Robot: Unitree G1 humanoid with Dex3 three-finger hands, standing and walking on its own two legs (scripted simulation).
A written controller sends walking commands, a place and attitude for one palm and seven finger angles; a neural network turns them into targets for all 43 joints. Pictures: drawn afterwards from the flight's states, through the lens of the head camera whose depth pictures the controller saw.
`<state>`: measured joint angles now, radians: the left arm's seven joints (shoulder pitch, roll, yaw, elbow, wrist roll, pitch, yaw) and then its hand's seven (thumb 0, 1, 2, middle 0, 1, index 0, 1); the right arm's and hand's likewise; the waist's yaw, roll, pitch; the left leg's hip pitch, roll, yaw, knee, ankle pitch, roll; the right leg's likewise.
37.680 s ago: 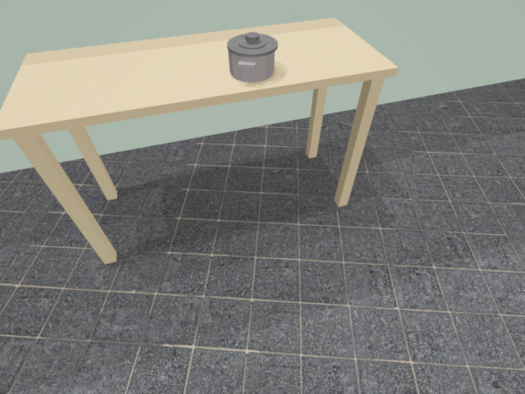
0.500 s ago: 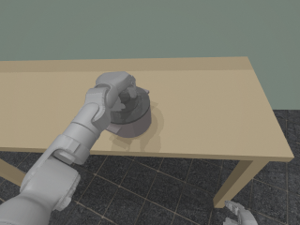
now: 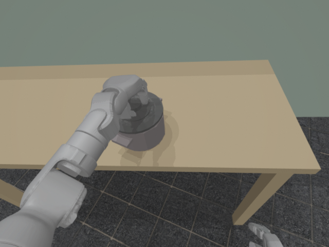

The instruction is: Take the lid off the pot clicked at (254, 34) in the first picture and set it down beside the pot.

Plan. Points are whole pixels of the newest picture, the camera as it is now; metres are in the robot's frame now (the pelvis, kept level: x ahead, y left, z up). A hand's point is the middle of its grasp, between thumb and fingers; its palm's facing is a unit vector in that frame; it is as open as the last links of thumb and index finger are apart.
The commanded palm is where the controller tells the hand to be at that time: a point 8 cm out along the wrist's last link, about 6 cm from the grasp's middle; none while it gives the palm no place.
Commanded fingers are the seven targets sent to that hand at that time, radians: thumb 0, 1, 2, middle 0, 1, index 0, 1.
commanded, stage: lift the lid straight up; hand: left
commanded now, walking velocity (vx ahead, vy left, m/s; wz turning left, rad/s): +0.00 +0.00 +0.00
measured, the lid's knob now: (133, 104) +0.46 +0.09 +0.09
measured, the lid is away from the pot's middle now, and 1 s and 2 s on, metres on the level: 0.01 0.02 0.04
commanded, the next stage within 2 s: move the lid sideways beside the pot in 1.74 s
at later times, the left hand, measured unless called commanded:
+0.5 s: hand (123, 91) +0.44 +0.10 +0.16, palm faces -0.26 -0.06 -0.96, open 7.2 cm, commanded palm +0.42 +0.10 +0.23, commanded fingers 0.00 0.72 0.91 -0.91 -1.03 -0.91 -1.00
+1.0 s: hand (115, 82) +0.43 +0.11 +0.19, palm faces -0.23 -0.04 -0.97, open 7.2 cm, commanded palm +0.42 +0.11 +0.27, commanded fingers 0.00 0.72 0.91 -0.91 -1.03 -0.91 -1.00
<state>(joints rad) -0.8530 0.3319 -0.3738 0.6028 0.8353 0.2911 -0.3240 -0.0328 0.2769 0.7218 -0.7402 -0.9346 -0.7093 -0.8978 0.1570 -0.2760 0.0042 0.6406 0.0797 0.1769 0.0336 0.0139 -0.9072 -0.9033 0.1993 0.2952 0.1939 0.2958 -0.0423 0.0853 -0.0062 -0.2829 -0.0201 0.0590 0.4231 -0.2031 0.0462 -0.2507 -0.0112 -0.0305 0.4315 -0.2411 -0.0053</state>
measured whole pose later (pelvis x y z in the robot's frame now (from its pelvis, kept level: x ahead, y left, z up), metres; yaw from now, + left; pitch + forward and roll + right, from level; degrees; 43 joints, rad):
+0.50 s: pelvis +0.00 +0.00 +0.00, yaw +1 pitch +3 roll +0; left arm -0.94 0.35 -0.39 0.55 0.83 0.34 -0.39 -0.02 0.28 0.71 -0.73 -0.93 -0.71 -0.90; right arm 0.12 -0.27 0.01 0.64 0.08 0.16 0.05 0.01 -0.91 -0.90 0.20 0.30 0.19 0.30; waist -0.02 0.09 -0.01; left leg -0.26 -0.03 0.04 0.40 -0.19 0.05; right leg -0.22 -0.02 -0.05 0.42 -0.24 0.00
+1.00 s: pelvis -0.01 +0.00 +0.00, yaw +2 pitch +1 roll +0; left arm -1.02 0.38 -0.40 0.54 0.82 0.34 -0.46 -0.02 0.28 0.72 -0.73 -0.93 -0.71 -0.90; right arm 0.12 -0.28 0.02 0.64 0.08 0.15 0.05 0.01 -0.91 -0.90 0.20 0.30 0.19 0.30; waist -0.02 0.09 0.01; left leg -0.25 -0.04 0.03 0.39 -0.17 0.05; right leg -0.21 -0.03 -0.06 0.41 -0.23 0.00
